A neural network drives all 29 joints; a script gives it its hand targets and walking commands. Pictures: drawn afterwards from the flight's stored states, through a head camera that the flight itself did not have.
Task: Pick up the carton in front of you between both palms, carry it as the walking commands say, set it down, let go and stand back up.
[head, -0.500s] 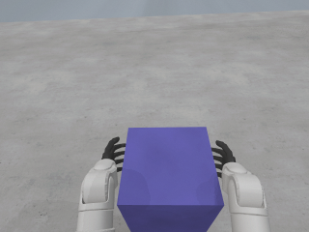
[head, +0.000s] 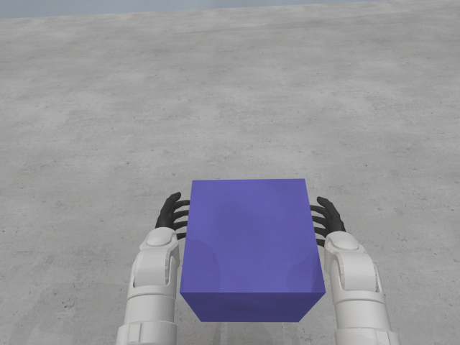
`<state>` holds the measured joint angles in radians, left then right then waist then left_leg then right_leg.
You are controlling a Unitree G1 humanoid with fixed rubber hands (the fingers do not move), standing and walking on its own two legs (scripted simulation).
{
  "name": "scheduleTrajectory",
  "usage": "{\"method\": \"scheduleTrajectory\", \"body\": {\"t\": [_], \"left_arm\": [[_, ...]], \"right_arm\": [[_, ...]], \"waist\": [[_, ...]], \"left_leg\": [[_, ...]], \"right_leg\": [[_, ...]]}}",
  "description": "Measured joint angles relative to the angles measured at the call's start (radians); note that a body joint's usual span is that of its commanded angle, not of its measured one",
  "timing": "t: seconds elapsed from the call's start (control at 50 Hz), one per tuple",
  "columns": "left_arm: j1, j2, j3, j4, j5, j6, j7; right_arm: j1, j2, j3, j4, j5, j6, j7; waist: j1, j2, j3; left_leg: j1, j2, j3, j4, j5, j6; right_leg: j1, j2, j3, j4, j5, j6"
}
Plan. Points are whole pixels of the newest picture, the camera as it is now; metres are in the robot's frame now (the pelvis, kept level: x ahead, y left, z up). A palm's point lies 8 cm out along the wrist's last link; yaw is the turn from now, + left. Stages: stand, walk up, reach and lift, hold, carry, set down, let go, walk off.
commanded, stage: carry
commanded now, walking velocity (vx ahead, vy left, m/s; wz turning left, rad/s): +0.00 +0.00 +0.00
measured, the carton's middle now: (248, 255) +0.30 +0.00 -0.04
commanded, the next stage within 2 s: none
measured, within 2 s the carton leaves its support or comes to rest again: neither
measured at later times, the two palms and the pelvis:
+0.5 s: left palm (173, 216) +0.33 +0.14 +0.05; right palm (335, 223) +0.32 -0.16 +0.04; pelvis +0.04 -0.01 +0.01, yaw -1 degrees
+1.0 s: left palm (177, 146) +0.55 +0.17 +0.03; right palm (300, 147) +0.54 -0.13 +0.03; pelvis +0.26 +0.03 +0.00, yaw -2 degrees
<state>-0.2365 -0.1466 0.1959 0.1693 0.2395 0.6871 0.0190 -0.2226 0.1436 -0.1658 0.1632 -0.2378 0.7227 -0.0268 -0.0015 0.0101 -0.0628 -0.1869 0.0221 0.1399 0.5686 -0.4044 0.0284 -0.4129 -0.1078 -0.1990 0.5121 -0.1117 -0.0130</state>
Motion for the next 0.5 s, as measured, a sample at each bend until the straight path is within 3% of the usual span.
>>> {"method": "scheduleTrajectory", "body": {"t": [0.34,0.42,0.5], "left_arm": [[0.027,0.005,-0.018,-0.019,-0.004,0.037,0.002],[0.051,0.009,-0.021,-0.009,-0.009,0.038,0.002],[0.041,0.008,-0.011,-0.015,-0.014,0.034,-0.001]], "right_arm": [[0.027,-0.005,0.020,-0.017,0.004,0.036,-0.002],[0.045,-0.007,0.038,-0.003,0.000,0.040,-0.004],[0.036,-0.006,0.039,-0.012,-0.001,0.039,-0.007]], "waist": [[0.002,0.000,-0.008],[0.000,0.013,-0.027],[-0.004,0.025,-0.028]], "left_leg": [[0.024,-0.002,0.003,-0.012,-0.005,0.004],[0.084,0.004,0.006,-0.086,0.007,0.004],[0.139,0.012,0.005,-0.167,0.025,-0.014]], "right_leg": [[0.017,0.000,0.004,-0.001,-0.011,0.009],[0.027,0.008,0.005,0.062,-0.175,0.032],[0.051,0.029,0.007,0.063,-0.217,0.027]]}}
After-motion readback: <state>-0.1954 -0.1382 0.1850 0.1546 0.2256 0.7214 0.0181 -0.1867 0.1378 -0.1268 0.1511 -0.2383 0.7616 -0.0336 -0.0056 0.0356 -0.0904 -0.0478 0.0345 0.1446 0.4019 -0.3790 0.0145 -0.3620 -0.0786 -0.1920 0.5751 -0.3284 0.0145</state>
